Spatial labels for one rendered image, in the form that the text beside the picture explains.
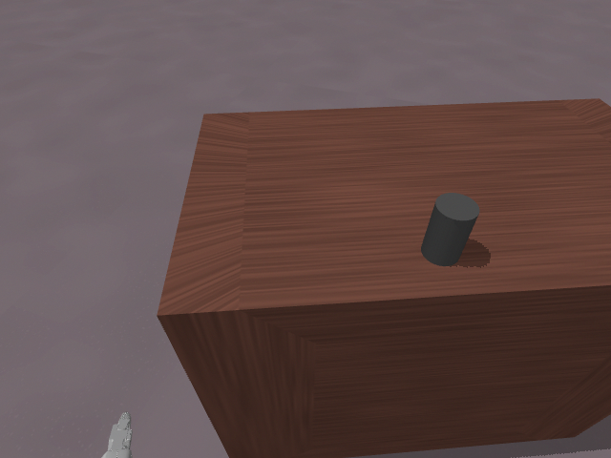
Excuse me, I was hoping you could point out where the left robot hand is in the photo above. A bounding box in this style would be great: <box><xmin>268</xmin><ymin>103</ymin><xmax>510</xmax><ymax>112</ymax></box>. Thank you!
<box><xmin>101</xmin><ymin>412</ymin><xmax>133</xmax><ymax>458</ymax></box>

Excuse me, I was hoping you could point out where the can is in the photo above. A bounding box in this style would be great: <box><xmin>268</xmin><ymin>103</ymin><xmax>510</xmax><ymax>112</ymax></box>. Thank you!
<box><xmin>421</xmin><ymin>193</ymin><xmax>479</xmax><ymax>266</ymax></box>

